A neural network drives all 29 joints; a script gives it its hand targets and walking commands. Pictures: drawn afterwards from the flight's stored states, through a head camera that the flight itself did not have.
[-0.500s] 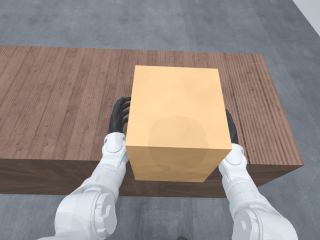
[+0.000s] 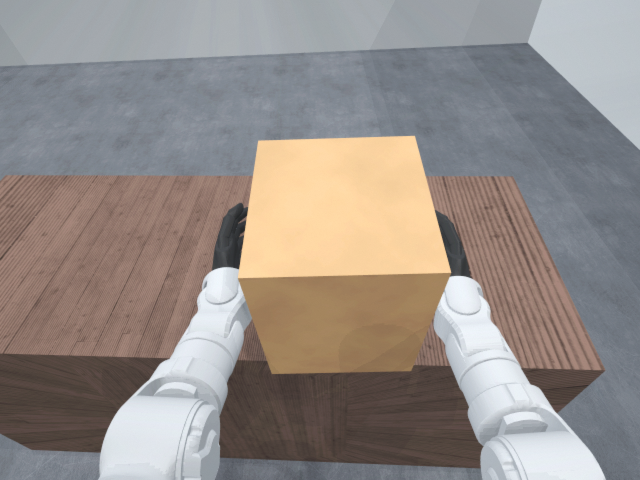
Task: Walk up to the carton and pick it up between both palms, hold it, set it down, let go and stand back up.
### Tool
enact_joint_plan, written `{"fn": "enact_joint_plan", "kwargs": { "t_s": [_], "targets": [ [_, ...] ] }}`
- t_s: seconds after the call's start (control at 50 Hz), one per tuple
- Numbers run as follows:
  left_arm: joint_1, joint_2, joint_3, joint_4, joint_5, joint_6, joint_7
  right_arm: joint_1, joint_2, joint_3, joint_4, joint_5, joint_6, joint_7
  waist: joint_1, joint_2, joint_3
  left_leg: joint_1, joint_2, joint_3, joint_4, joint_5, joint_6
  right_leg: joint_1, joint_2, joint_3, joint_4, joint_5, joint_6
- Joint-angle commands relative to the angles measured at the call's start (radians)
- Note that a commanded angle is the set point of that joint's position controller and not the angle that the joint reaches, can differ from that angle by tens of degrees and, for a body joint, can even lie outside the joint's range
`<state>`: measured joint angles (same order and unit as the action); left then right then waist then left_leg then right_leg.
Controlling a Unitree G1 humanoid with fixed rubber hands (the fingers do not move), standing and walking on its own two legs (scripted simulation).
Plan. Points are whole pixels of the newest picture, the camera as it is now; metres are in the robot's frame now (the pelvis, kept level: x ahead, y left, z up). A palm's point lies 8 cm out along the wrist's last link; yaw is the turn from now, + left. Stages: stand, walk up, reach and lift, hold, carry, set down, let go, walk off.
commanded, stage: reach and lift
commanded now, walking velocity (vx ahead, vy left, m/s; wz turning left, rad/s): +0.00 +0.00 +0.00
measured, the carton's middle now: (338, 262) +0.41 -0.03 +0.07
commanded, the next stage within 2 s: hold in 1.96 s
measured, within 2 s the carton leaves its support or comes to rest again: neither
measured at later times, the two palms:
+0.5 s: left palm (213, 255) +0.39 +0.13 +0.11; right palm (449, 270) +0.36 -0.16 +0.10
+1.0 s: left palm (197, 261) +0.36 +0.14 +0.14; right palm (453, 279) +0.33 -0.15 +0.12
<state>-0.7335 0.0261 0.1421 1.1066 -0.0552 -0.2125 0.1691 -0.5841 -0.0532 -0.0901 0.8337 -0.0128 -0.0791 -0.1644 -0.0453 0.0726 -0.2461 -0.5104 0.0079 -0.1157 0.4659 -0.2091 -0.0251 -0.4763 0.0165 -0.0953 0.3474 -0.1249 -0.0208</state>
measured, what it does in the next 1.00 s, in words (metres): stands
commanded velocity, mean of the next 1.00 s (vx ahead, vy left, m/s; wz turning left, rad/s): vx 0.00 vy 0.00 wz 0.00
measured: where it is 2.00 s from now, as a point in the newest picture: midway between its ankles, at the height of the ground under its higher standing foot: outside the picture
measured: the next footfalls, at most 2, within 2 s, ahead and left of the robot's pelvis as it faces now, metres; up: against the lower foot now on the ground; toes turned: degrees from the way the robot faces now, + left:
none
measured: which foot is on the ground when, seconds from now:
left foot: down 0.00-1.00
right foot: down 0.00-1.00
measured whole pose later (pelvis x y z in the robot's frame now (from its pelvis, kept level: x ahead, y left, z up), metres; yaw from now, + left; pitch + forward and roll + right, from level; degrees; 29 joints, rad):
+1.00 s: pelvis +0.00 +0.01 +0.01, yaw +1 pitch +0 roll -2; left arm -0.41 -0.05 0.11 0.09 0.17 0.45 0.11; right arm -0.32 -0.02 0.00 0.23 0.11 0.23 -0.20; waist -0.09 -0.03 0.01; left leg -0.16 0.00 -0.11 0.34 -0.18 -0.01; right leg -0.08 0.02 -0.09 0.13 -0.05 0.00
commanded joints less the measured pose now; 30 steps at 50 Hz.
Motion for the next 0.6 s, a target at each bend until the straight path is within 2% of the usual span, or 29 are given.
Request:
{"fn": "enact_joint_plan", "kwargs": {
  "t_s": [0.0,0.08,0.14,0.22,0.28,0.32,0.34,0.36,0.4,0.48,0.58],
  "targets": [
    [-0.632,-0.773,-0.285,-0.275,0.126,0.009,-0.237,-0.778,0.792,0.346,-0.266,-0.034,0.010,0.096,-0.029,-0.098,-0.410,0.050,-0.069,0.028,-0.121,0.171,0.013,0.614,0.011,0.077,-0.004,0.379,0.052],
    [-0.638,-0.723,-0.254,-0.309,0.140,0.065,-0.254,-0.805,0.744,0.285,-0.300,-0.063,0.035,0.103,-0.037,-0.080,-0.393,0.088,-0.069,0.038,-0.159,0.109,0.009,0.608,0.007,0.055,-0.047,0.293,0.046],
    [-0.649,-0.726,-0.276,-0.372,0.135,0.092,-0.255,-0.820,0.732,0.270,-0.356,-0.078,0.042,0.111,-0.048,-0.049,-0.456,0.137,-0.069,0.044,-0.165,0.132,0.001,0.614,0.011,0.041,-0.055,0.303,0.038],
    [-0.601,-0.736,-0.293,-0.452,0.164,0.151,-0.249,-0.777,0.717,0.290,-0.394,-0.071,0.061,0.117,-0.036,-0.017,-0.484,0.192,-0.069,0.049,-0.166,0.179,-0.012,0.626,0.016,0.027,-0.063,0.328,0.026],
    [-0.548,-0.714,-0.292,-0.503,0.169,0.206,-0.252,-0.732,0.695,0.313,-0.421,-0.059,0.086,0.121,-0.035,-0.044,-0.431,0.186,-0.064,0.049,-0.169,0.168,-0.001,0.651,0.016,0.027,-0.065,0.336,0.024],
    [-0.549,-0.697,-0.311,-0.572,0.167,0.241,-0.256,-0.726,0.683,0.320,-0.456,-0.047,0.095,0.121,-0.028,-0.031,-0.420,0.201,-0.062,0.049,-0.176,0.162,0.000,0.655,0.015,0.025,-0.071,0.327,0.022],
    [-0.679,-0.732,-0.310,-0.581,0.132,0.245,-0.255,-0.789,0.611,0.239,-0.340,-0.061,0.106,0.147,-0.102,-0.020,-0.412,0.179,-0.047,0.035,-0.201,0.084,-0.026,0.563,0.015,-0.003,-0.083,0.257,0.014],
    [-0.651,-0.730,-0.302,-0.579,0.138,0.263,-0.253,-0.767,0.617,0.232,-0.340,-0.066,0.102,0.158,-0.078,-0.002,-0.392,0.204,-0.045,0.041,-0.196,0.080,-0.027,0.547,0.010,-0.003,-0.091,0.240,0.009],
    [-0.591,-0.722,-0.326,-0.605,0.142,0.297,-0.251,-0.771,0.592,0.236,-0.397,-0.058,0.086,0.166,-0.073,-0.012,-0.406,0.249,-0.035,0.040,-0.185,0.104,-0.027,0.557,0.013,-0.005,-0.096,0.260,0.011],
    [-0.463,-0.716,-0.356,-0.648,0.154,0.342,-0.251,-0.752,0.592,0.301,-0.507,-0.017,0.083,0.148,-0.061,-0.035,-0.440,0.301,-0.038,0.028,-0.146,0.260,-0.025,0.661,0.024,0.006,-0.092,0.433,0.009],
    [-0.339,-0.662,-0.371,-0.766,0.167,0.433,-0.267,-0.663,0.560,0.376,-0.607,0.042,0.128,0.120,-0.039,-0.078,-0.329,0.279,-0.040,0.025,-0.168,0.267,-0.001,0.740,0.020,0.023,-0.099,0.455,0.017]
  ]
}}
